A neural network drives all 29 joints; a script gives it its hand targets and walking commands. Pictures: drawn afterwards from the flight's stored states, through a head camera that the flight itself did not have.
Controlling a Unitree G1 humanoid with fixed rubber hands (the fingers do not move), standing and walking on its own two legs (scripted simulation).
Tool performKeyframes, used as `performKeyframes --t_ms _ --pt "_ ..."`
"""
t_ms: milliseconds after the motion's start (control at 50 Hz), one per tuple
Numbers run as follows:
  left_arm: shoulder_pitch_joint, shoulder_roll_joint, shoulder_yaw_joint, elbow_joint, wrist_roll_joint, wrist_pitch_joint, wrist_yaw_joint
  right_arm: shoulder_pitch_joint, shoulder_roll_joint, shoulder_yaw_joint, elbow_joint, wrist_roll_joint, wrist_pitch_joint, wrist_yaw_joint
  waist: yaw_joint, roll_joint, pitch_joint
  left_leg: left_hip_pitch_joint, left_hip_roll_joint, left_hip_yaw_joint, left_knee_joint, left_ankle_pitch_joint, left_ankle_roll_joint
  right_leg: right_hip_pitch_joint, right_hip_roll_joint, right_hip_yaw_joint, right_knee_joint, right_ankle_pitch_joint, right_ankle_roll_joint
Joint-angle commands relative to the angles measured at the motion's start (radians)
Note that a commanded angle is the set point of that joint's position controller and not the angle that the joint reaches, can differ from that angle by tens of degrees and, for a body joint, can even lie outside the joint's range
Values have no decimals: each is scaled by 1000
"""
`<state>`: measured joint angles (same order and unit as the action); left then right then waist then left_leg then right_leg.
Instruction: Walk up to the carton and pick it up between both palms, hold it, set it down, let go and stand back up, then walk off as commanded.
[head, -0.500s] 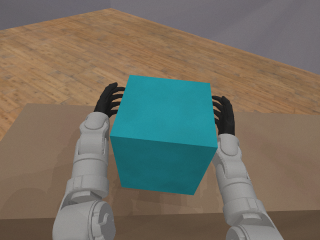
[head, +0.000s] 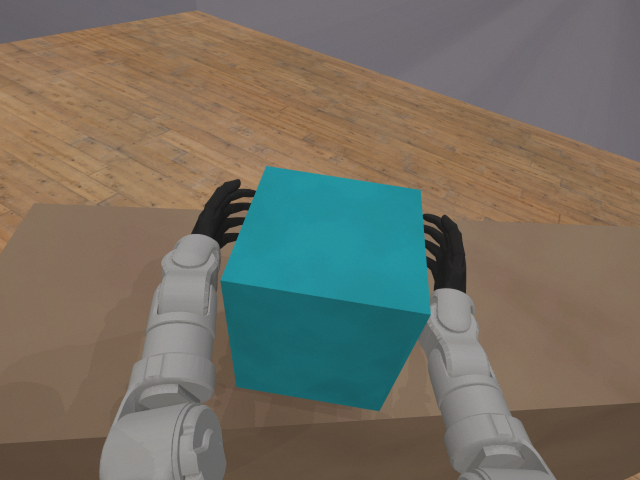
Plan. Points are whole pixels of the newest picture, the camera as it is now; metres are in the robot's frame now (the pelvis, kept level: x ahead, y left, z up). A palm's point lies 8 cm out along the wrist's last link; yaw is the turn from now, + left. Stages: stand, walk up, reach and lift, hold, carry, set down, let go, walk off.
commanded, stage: set down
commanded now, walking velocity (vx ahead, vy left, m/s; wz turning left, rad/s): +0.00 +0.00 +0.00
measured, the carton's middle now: (324, 292) +0.37 -0.03 +0.06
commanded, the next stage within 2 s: none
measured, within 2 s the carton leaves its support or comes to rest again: neither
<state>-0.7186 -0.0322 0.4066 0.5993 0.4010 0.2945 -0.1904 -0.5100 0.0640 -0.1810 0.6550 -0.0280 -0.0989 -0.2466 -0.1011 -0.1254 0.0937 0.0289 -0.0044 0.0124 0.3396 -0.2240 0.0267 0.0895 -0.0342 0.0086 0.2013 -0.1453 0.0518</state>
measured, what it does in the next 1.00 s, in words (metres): stands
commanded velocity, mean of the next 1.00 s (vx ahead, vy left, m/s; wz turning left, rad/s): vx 0.00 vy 0.00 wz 0.00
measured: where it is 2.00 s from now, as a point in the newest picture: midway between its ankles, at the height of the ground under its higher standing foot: outside the picture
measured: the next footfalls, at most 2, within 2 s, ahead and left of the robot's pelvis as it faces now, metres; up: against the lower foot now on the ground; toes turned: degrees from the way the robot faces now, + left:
none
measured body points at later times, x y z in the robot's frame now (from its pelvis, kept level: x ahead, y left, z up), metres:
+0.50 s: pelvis +0.02 +0.00 +0.00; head +0.06 +0.05 +0.45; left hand +0.46 +0.11 +0.09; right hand +0.38 -0.18 +0.08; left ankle -0.01 +0.10 -0.75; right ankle -0.01 -0.16 -0.75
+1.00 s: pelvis +0.00 +0.01 +0.00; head +0.04 +0.05 +0.45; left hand +0.44 +0.11 +0.08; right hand +0.35 -0.18 +0.07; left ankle -0.01 +0.10 -0.75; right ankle -0.01 -0.15 -0.75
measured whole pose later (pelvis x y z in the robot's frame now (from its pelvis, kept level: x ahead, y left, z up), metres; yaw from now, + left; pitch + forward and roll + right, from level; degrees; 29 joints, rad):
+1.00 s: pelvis +0.00 +0.01 +0.00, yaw -2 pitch -2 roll -2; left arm -0.79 0.01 0.43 0.78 0.40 0.13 -0.21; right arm -0.52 0.13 -0.29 0.77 -0.15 -0.29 -0.29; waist -0.10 -0.08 0.10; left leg -0.11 0.00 0.04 0.36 -0.22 0.04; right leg -0.04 -0.04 0.01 0.19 -0.12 0.05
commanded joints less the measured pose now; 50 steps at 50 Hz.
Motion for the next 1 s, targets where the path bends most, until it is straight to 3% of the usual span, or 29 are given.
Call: performKeyframes --t_ms 0,60,100,180,320,340,360,380,420,500,540,580,600,660,740,780,800,820,900,920,980 --pt "-561 -371 -278 66 -70 -64 -95 -680 473 170 -76 -107 -76 89 -9 157 -218 -77 -22 115 -99 124 -26 6 55 -138 -14 96 -16" --pt "-572 -375 -264 110 -58 -94 -92 -686 489 147 -57 -143 -92 91 -1 156 -247 -87 -22 125 -96 126 -28 0 48 -139 -11 118 -19" --pt "-558 -356 -228 154 -41 -109 -96 -679 510 155 -43 -155 -98 89 21 137 -268 -88 -24 134 -90 142 -20 16 43 -130 -4 167 -8" --pt "-514 -354 -196 195 -20 -132 -108 -598 563 180 -7 -178 -102 75 27 108 -312 -77 -30 143 -83 204 -12 64 36 -118 17 307 6" --pt "-493 -376 -224 175 -29 -181 -108 -569 623 260 -25 -163 -165 47 39 145 -460 -53 -22 130 -17 425 -38 110 49 -111 77 611 9" --pt "-479 -386 -235 166 -30 -181 -108 -561 623 269 -17 -160 -174 41 28 158 -460 -40 -18 131 -10 443 -44 105 49 -115 77 645 5" --pt "-468 -378 -234 175 -30 -182 -106 -553 619 280 -21 -155 -184 38 43 165 -472 -46 -17 131 -2 471 -46 105 48 -115 85 670 6" --pt "-455 -389 -241 162 -28 -181 -106 -531 623 268 -13 -156 -191 33 28 163 -479 -31 -12 122 2 491 -48 100 57 -117 74 676 3" --pt "-439 -387 -248 158 -31 -185 -97 -540 622 298 -34 -140 -210 28 49 169 -507 -27 -11 118 21 543 -53 85 61 -114 85 689 6" --pt "-391 -419 -279 144 -38 -180 -76 -517 601 306 -26 -134 -242 27 38 204 -520 35 5 101 56 693 -69 3 87 -134 69 635 -3" --pt "-364 -418 -264 139 -29 -177 -76 -508 585 306 -30 -127 -247 28 53 195 -510 35 7 94 66 717 -65 3 94 -131 61 632 -12" --pt "-367 -440 -292 122 -45 -179 -65 -524 583 312 -54 -128 -269 28 45 196 -545 56 13 82 82 760 -70 -28 103 -133 56 595 -10" --pt "-361 -437 -282 122 -38 -182 -60 -512 577 315 -42 -135 -270 29 57 193 -532 48 13 87 80 745 -70 -36 103 -135 52 566 -15" --pt "-352 -435 -281 142 -34 -182 -59 -505 560 301 -17 -137 -271 30 54 183 -502 51 16 79 69 727 -65 -56 106 -138 34 514 -17" --pt "-363 -447 -286 139 -26 -180 -53 -507 531 243 24 -158 -278 38 37 221 -486 100 23 65 82 752 -76 -134 114 -143 10 370 -29" --pt "-390 -433 -271 175 -18 -180 -53 -532 516 226 45 -173 -270 45 47 207 -447 74 21 71 68 703 -75 -145 112 -147 -2 319 -39" --pt "-405 -433 -269 180 -14 -181 -54 -533 515 209 55 -180 -268 46 33 209 -443 70 20 68 60 668 -76 -147 111 -151 -9 296 -43" --pt "-406 -419 -254 192 -9 -181 -54 -536 508 201 62 -182 -264 48 45 199 -414 40 18 75 47 627 -69 -133 106 -147 -12 263 -39" --pt "-441 -393 -206 242 -4 -192 -70 -554 524 173 68 -201 -243 49 60 137 -371 -101 -4 98 -8 389 -46 -38 85 -131 -1 261 -40" --pt "-440 -388 -198 265 7 -191 -72 -547 522 162 88 -213 -234 49 48 141 -329 -110 -3 100 -25 357 -41 -33 80 -129 -2 240 -32" --pt "-467 -363 -168 266 19 -204 -82 -545 540 136 102 -241 -229 45 54 127 -319 -136 -6 116 -32 285 -33 -35 68 -122 5 231 -26"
